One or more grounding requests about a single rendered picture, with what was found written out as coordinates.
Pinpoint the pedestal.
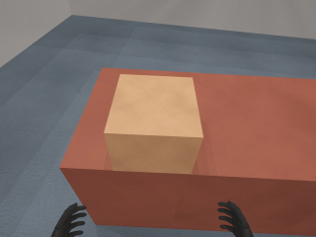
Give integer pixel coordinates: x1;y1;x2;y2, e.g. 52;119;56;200
59;67;316;236

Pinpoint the robot right hand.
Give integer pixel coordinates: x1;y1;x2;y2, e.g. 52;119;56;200
217;201;254;237

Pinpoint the robot left hand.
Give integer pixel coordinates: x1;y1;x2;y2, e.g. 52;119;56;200
50;202;87;237

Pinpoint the carton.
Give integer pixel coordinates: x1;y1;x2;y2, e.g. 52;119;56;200
104;74;203;174

